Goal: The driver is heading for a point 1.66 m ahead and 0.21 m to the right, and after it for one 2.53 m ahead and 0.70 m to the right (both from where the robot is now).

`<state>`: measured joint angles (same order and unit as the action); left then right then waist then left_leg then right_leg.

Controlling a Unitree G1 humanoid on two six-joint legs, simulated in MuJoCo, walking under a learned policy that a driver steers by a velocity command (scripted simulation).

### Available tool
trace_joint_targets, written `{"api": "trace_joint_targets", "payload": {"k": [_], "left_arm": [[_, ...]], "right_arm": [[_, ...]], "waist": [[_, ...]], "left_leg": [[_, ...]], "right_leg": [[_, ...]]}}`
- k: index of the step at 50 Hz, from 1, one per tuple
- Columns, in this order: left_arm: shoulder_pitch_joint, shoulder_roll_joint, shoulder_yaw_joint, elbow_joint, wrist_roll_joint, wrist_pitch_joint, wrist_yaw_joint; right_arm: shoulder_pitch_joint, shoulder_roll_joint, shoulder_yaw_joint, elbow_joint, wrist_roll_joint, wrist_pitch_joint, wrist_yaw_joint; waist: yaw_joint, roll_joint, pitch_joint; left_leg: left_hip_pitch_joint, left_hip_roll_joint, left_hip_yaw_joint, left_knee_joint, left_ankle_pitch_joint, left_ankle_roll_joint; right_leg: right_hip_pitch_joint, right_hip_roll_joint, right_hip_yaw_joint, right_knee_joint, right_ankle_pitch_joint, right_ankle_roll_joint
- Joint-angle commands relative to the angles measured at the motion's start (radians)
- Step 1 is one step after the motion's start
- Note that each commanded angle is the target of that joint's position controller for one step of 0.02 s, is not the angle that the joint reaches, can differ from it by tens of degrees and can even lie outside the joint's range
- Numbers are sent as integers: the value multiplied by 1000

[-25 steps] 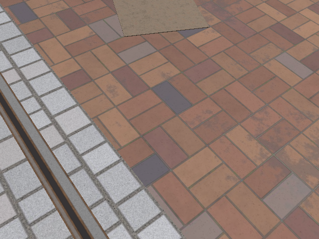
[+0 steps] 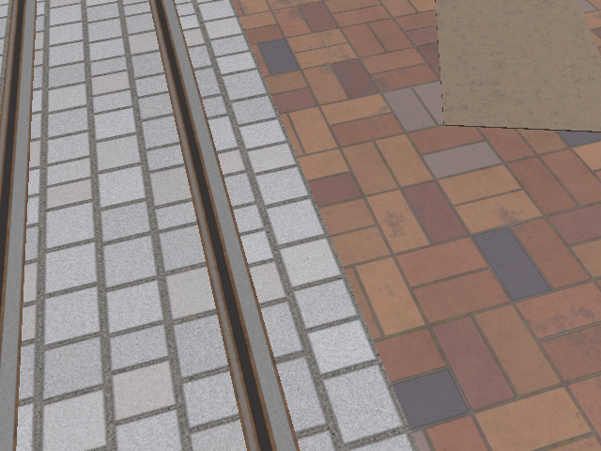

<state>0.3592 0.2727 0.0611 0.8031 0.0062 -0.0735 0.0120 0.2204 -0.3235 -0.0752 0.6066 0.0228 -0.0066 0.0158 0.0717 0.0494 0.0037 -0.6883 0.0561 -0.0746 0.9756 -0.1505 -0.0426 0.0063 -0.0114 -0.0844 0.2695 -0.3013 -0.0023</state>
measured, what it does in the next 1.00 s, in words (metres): walks ahead: left foot, then right foot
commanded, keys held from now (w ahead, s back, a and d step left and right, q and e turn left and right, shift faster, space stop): w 0.44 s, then w+e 0.56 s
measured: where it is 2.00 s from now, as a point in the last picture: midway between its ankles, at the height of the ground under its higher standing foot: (385, 262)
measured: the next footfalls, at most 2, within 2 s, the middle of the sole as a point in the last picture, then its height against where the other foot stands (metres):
left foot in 0.18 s outside the picture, level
right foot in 0.72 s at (368, 414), level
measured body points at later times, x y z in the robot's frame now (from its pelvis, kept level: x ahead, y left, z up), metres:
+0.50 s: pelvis +0.26 +0.08 +0.01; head +0.28 +0.09 +0.45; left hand +0.42 +0.35 -0.09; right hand +0.33 -0.20 -0.11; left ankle +0.21 +0.16 -0.74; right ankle +0.43 -0.08 -0.67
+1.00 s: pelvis +0.56 +0.03 +0.00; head +0.60 +0.01 +0.45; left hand +0.68 +0.30 -0.10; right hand +0.70 -0.26 -0.09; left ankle +0.72 +0.20 -0.68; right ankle +0.54 -0.04 -0.74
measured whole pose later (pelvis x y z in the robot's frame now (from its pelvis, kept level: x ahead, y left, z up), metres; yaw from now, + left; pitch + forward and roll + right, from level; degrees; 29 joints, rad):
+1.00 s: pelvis +0.56 +0.03 +0.00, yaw -11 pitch +2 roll +0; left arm 0.32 0.29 0.05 0.73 -0.01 -0.05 -0.01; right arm 0.13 -0.31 -0.04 0.66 -0.02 -0.09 0.00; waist 0.05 0.03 0.05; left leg -0.66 0.09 -0.10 0.84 -0.14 -0.06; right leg -0.19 0.12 0.10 0.34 -0.17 -0.09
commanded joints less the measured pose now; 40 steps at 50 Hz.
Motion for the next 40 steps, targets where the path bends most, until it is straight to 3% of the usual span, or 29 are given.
{"api": "trace_joint_targets", "payload": {"k": [1, 5, 6, 7, 8, 9, 10, 11, 12, 13, 14, 16, 18, 22, 26, 31, 32, 34, 35, 36, 37, 38, 39, 40], "left_arm": [[-19, 181, 37, -42, -12, -11, -4], [22, 222, 46, 0, -43, 0, -13], [19, 234, 48, 7, -46, 3, -13], [12, 243, 48, 14, -48, 7, -11], [15, 232, 41, 17, -46, 10, -8], [18, 197, 23, 1, -26, 2, -3], [119, 49, -26, -51, 1, -13, -14], [57, 136, -7, -27, -25, -35, -18], [-38, 190, 13, -70, -59, -44, -21], [-84, 171, 5, -84, -55, -50, -18], [-102, 161, 6, -82, -32, -50, -14], [-53, 141, 7, -65, -26, -29, -20], [-36, 110, 2, -53, -21, -8, -22], [-170, 92, -6, -95, -7, 2, -21], [-297, 67, -21, -121, -24, -13, -45], [-391, 83, -19, -179, -30, -14, -75], [-388, 87, -17, -187, -27, -14, -80], [-314, 120, 1, -184, -21, -9, -82], [-196, 155, 23, -159, -20, -5, -77], [-47, 212, 52, -128, -24, 1, -65], [61, 332, 83, -129, -18, 4, -54], [72, 277, 66, -129, -34, 2, -56], [47, 220, 47, -131, -27, 2, -53], [-5, 199, 42, -140, -24, 1, -49]], "right_arm": [[-189, 4, 18, -126, -1, -34, 18], [-227, -16, 17, -141, 2, -42, 37], [-198, -38, 7, -137, -1, -43, 38], [-112, -70, -12, -116, -3, -42, 34], [47, -113, -38, -66, -3, -38, 26], [209, -165, -62, -29, -3, -26, 9], [251, -286, -75, -18, -12, -27, -1], [265, -193, -50, -27, -13, -37, 2], [202, -152, -32, -13, -20, -48, 8], [145, -128, -25, -7, -15, -54, 9], [93, -102, -16, -3, -18, -59, 11], [40, -66, -7, -6, -30, -70, 12], [31, -69, -8, 13, -20, -86, 11], [60, -89, -12, 58, -20, -93, -1], [102, -121, -19, 95, -21, -90, -12], [156, -134, -28, 152, -13, -72, -17], [152, -139, -31, 155, -12, -64, -20], [133, -161, -36, 151, -17, -51, -30], [116, -166, -35, 143, -19, -39, -38], [123, -153, -27, 130, -25, -35, -49], [229, -61, 7, 81, -42, -55, -41], [209, -40, 24, 91, -45, -88, -25], [116, -115, 5, 64, -2, -113, -8], [44, -115, 10, 39, 12, -128, -4]], "waist": [[29, -146, 110], [6, -151, 125], [-26, -166, 96], [-90, -173, 29], [-174, -155, -73], [-250, -115, -181], [-162, 204, -346], [-213, 136, -436], [-201, 111, -255], [-169, 60, -155], [-135, 24, -88], [-75, 46, -60], [-50, 24, -32], [-72, -2, 50], [-126, -2, 81], [-149, -18, 100], [-141, -10, 90], [-94, 31, 12], [-28, 35, -66], [41, 5, -158], [12, -208, -309], [17, -249, -421], [42, -192, -313], [27, -119, -194]], "left_leg": [[-44, 7, 50, -175, 68, 6], [88, -19, 109, -343, 2, 70], [160, -45, 125, -374, -25, 95], [301, -79, 148, -414, -13, 124], [535, -116, 169, -456, 37, 157], [836, -30, 49, -412, 41, 187], [1142, 279, -506, -508, -177, 353], [1115, 332, -716, -653, -236, 384], [1001, 291, -543, -666, -176, 335], [860, 247, -407, -672, -78, 309], [739, 206, -313, -693, 15, 293], [608, 165, -225, -760, 100, 291], [548, 162, -172, -811, 147, 307], [525, 133, -72, -859, 183, 292], [538, 122, 37, -883, 147, 247], [753, 197, 87, -817, 225, 217], [788, 204, 99, -782, 309, 206], [827, 195, 132, -633, 679, 175], [811, 166, 169, -460, 833, 150], [666, 129, 199, -224, 770, 111], [231, -5, 200, 191, 289, 35], [29, -141, 19, 376, -404, 18], [-75, -74, -63, 424, -363, 40], [-87, -28, -43, 368, -285, 56]], "right_leg": [[-48, -224, 98, -140, 226, -163], [-7, -275, 73, -121, 383, -159], [16, -280, 58, -66, 570, -149], [22, -268, 23, 51, 793, -130], [-31, -234, -25, 238, 913, -102], [-240, -202, -37, 491, 707, -63], [-607, -27, -12, 895, -100, 6], [-674, 1, 178, 1044, -260, 1], [-764, -46, 174, 1077, -194, -12], [-756, -92, 155, 1023, -108, -23], [-725, -119, 146, 960, -46, -21], [-621, -146, 156, 908, 31, -14], [-609, -149, 144, 857, 57, 6], [-691, -144, 137, 640, 253, 40], [-627, -97, 93, 402, 455, 21], [-698, -60, 111, 293, 364, -41], [-688, -46, 96, 285, 316, -55], [-558, 17, 35, 294, 213, -91], [-403, 63, 0, 280, 204, -116], [-145, 54, 56, 275, 242, -154], [288, -208, 531, 276, 149, -333], [421, -318, 927, 82, 30, -416], [361, -295, 820, 44, -36, -357], [218, -259, 691, 34, 2, -321]]}}
Velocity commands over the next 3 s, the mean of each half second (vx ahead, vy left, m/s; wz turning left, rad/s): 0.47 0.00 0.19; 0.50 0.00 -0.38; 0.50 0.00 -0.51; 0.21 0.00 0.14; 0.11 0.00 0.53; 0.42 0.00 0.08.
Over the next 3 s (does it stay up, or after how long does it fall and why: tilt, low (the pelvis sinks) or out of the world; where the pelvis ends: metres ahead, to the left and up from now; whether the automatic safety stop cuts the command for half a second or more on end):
stays up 1.22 -0.06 -0.02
